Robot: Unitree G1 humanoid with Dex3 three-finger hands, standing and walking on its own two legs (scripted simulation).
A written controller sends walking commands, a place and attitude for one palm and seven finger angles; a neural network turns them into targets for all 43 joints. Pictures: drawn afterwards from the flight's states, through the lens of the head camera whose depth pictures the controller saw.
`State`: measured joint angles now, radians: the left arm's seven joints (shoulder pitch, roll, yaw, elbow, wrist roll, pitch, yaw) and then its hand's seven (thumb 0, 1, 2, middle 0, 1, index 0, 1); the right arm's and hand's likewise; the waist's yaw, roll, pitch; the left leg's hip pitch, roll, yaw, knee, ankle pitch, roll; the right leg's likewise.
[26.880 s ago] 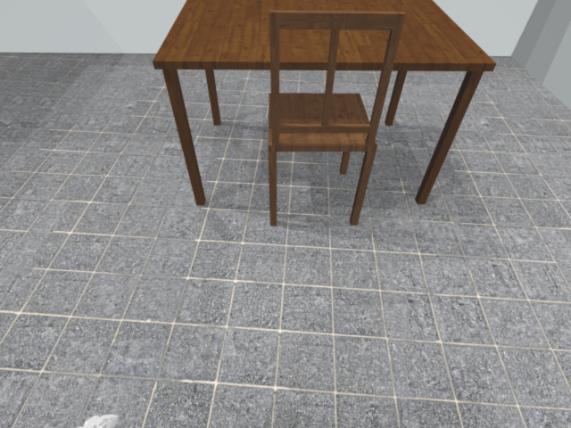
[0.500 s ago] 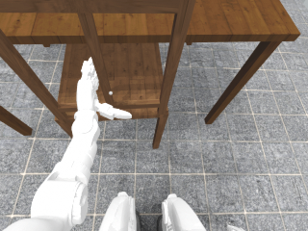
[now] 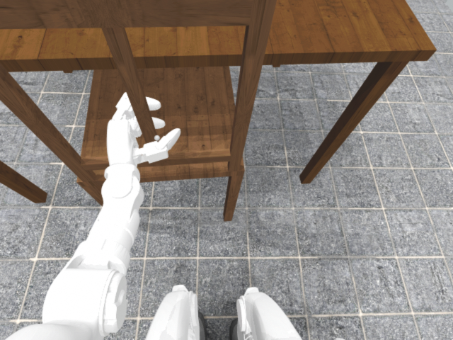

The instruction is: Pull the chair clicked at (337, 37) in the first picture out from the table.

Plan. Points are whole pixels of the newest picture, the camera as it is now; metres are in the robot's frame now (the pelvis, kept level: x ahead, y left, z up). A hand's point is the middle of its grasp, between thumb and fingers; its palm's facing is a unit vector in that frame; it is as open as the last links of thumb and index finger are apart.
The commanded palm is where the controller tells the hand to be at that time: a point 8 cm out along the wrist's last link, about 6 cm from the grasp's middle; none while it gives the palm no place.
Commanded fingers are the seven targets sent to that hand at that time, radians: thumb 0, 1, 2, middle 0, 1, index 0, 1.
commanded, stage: hook a spindle and tug to test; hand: left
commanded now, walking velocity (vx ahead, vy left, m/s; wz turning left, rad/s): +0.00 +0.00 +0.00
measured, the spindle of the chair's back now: (141, 110) +0.50 +0.13 +0.06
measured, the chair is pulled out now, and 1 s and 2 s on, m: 0.00 0.04 0.22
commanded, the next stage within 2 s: step backward, pulling the chair out in 0.76 s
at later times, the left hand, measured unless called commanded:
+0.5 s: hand (156, 145) +0.45 +0.10 +0.02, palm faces +0.03 -1.00 -0.02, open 5.6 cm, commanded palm +0.41 +0.15 +0.02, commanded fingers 0.00 0.90 0.90 -0.50 -1.45 -0.50 -1.45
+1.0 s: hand (154, 154) +0.42 +0.10 +0.03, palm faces +0.00 -0.99 -0.12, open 5.7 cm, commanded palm +0.40 +0.15 +0.03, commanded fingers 0.00 0.90 0.90 -0.50 -1.45 -0.50 -1.45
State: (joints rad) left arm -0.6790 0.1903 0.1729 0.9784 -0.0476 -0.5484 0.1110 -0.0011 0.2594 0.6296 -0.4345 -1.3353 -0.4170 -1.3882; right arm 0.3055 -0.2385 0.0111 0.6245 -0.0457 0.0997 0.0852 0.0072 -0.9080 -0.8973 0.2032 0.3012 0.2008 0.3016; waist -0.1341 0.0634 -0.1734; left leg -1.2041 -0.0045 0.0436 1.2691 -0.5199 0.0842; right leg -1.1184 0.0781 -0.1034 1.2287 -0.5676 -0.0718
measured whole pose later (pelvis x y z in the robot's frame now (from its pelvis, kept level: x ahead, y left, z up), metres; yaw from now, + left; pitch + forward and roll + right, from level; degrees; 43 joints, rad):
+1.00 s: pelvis +0.01 +0.01 +0.05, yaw +0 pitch +18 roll -2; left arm -0.47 0.16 0.03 0.74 -0.05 -0.25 0.14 0.05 0.70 0.80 -0.37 -1.24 -0.38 -1.44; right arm 0.26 -0.21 0.02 0.53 0.05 0.19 -0.01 0.01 -0.91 -0.90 0.20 0.30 0.20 0.30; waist -0.11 0.06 -0.06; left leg -0.88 -0.03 0.07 1.02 -0.45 0.10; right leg -0.81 0.07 -0.06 0.99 -0.49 -0.05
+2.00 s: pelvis -0.11 +0.01 +0.12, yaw +4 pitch +7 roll +3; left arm -0.57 0.04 -0.05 0.97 -0.06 -0.14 0.08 0.08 0.71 0.76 -0.24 -1.09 -0.50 -1.45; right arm 0.14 -0.37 -0.04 0.72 0.06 0.03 -0.12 0.01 -0.91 -0.90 0.20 0.30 0.20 0.30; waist -0.09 0.02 0.15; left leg -0.33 0.03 -0.07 0.66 -0.45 -0.05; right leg -0.50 -0.11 -0.04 0.45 -0.08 0.01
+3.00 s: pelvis -0.25 +0.04 +0.10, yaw +2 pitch +4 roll +1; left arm -0.54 0.13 -0.02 1.02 -0.02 -0.21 0.09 0.06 0.65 0.77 -0.30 -1.28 -0.50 -1.45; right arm 0.24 -0.25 -0.01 0.72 0.02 -0.03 -0.11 0.01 -0.91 -0.90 0.20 0.30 0.20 0.30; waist -0.08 0.01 0.15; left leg -0.33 0.01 0.04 0.63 -0.36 -0.01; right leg -0.58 -0.05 -0.03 0.68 -0.21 0.01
